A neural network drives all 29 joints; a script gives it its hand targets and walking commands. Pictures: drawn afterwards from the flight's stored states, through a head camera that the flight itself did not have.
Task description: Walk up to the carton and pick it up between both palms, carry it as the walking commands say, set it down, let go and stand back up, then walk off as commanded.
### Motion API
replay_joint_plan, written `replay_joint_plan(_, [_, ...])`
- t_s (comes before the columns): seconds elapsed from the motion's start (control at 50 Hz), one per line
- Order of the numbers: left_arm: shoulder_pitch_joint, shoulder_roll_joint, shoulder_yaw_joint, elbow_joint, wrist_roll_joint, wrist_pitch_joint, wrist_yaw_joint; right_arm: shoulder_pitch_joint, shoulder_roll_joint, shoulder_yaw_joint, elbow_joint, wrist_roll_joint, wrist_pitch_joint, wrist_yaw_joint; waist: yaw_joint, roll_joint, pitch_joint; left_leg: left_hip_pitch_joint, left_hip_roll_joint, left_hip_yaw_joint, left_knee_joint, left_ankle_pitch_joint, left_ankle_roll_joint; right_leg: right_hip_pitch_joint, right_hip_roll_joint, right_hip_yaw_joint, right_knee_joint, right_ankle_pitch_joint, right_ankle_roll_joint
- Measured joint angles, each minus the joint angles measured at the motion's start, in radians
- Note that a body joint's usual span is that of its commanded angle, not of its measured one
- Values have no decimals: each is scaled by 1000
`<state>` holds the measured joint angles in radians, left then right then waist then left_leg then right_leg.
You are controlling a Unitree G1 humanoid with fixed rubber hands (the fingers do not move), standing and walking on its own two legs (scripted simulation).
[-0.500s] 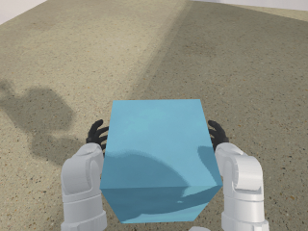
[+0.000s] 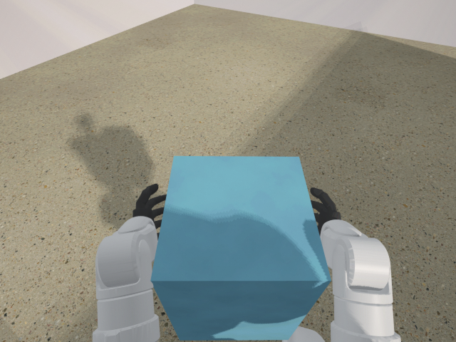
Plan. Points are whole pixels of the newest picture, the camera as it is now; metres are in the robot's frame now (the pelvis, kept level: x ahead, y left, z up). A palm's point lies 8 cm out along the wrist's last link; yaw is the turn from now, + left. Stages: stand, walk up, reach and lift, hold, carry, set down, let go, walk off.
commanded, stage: carry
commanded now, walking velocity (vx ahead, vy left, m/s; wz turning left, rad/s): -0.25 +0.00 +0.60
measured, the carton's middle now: (235, 254) +0.26 +0.00 +0.03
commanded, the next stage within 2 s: none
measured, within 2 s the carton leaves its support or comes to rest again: neither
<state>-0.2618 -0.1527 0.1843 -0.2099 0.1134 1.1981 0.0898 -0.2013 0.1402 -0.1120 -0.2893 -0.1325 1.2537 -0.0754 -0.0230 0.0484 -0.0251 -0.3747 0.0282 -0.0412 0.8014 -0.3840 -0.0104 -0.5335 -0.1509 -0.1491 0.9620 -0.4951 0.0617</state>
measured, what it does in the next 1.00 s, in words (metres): walks backwards, turning left: right foot, then left foot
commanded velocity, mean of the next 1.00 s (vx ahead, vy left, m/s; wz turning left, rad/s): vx -0.25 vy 0.00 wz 0.60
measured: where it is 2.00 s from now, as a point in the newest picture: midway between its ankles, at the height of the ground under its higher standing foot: outside the picture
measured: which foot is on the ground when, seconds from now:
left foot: down 0.00-0.30, up 0.32-0.64, down 0.66-1.00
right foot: up 0.00-0.24, down 0.26-0.68, up 0.70-1.00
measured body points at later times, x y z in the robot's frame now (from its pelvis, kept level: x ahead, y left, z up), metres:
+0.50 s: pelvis -0.21 -0.04 +0.01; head -0.22 -0.07 +0.46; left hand +0.04 +0.17 +0.12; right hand +0.10 -0.12 +0.09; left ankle -0.24 +0.12 -0.62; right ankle -0.08 -0.11 -0.71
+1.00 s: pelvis -0.42 -0.07 +0.01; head -0.40 -0.02 +0.46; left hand -0.26 +0.24 +0.07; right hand -0.09 -0.01 +0.09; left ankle -0.38 +0.08 -0.71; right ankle -0.37 -0.19 -0.65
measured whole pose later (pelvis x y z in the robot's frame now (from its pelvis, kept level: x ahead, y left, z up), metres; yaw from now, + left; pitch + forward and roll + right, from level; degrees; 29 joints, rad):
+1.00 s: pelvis -0.42 -0.07 +0.01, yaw +31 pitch +5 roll -4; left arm -0.23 -0.14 0.17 -0.35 0.11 1.19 0.12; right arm -0.24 0.15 -0.11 -0.31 -0.11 1.20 -0.06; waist 0.05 0.00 -0.02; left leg -0.57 -0.02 -0.17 0.61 -0.12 -0.01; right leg -0.54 0.01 -0.09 1.01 -0.51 0.09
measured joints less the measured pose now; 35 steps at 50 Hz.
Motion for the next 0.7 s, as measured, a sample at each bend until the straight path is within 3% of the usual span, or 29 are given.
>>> replay_joint_plan(0.06, [0, 0, -1, 7, 0, 6, 1, 2, 0, 0, 2, 0, 9, -2, 19, -6, -1, -43, -8, -50, -48, 83, 0, -20, 55, 16, 139, -6, 10])
replay_joint_plan(0.14, [-1, 2, -1, -35, 0, 2, 12, -24, 4, 0, 2, 1, -9, 1, 65, -10, -1, -111, -19, -63, -110, 176, 0, -18, 102, 22, 151, -5, 12])
replay_joint_plan(0.2, [-1, 2, -1, -57, 0, 0, 17, -25, 5, 0, 0, 4, -27, 8, 71, -9, -2, -165, -33, -83, -161, 255, -9, 20, 142, 27, 38, -7, 10])
replay_joint_plan(0.26, [0, 2, -1, -59, -1, -1, 17, -25, 5, 0, -2, 4, -29, 9, 70, -10, -3, -205, -46, -108, -209, 330, -26, 117, 176, 29, -202, 0, -4])
replay_joint_plan(0.3, [3, 1, -2, -57, -4, -5, 17, -21, 3, 1, -5, 4, -30, 9, 60, 18, 10, -207, -44, -131, -245, 364, -43, 131, 187, 7, -290, 176, -69])
replay_joint_plan(0.32, [4, 1, -4, -56, -6, -2, 19, -11, 2, 3, -8, 6, -31, 9, 49, 14, 17, -211, -59, -128, -221, 273, -45, 132, 172, -3, -291, 210, -96])
replay_joint_plan(0.36, [4, 1, -13, -52, -6, 1, 19, 7, -1, 4, -19, 7, -30, 9, 21, -15, 18, -264, -79, -50, 14, 75, -46, 132, 117, -23, -287, 224, -125])
replay_joint_plan(0.42, [4, 1, -15, -59, -6, 0, 18, 6, -1, 4, -28, 7, -29, 9, 2, -29, 16, -284, -72, 3, 327, 43, -45, 131, 55, -33, -305, 256, -123])
replay_joint_plan(0.46, [4, 0, -15, -61, -6, 0, 18, 5, -1, 4, -30, 7, -28, 9, -10, -28, 15, -237, -60, 8, 388, 42, -45, 130, 20, -40, -323, 288, -113])
replay_joint_plan(0.56, [4, 1, -15, -57, -6, 0, 16, 3, -1, 4, -30, 7, -24, 6, -27, -27, 15, -71, -18, 24, 336, 27, -45, 108, -48, -79, -328, 348, -99])
replay_joint_plan(0.66, [4, 1, -15, -52, -6, 1, 14, 0, -2, 4, -30, 7, -16, 1, -22, -26, 10, 113, -8, 46, 27, -80, -42, 34, -84, -122, -313, 411, -79])
replay_joint_plan(0.68, [5, 3, -15, -51, -6, -1, 14, -2, 0, 4, -27, 7, -18, 1, -17, -36, 14, 113, -13, 46, -7, -133, -25, 5, -94, -123, -286, 376, -71])
replay_joint_plan(0.7, [13, 5, -15, -40, -6, -1, 13, 1, 1, 4, -14, 8, -15, 0, -7, -44, 18, 87, -14, 43, 13, -135, -9, -18, -93, -118, -244, 248, -50])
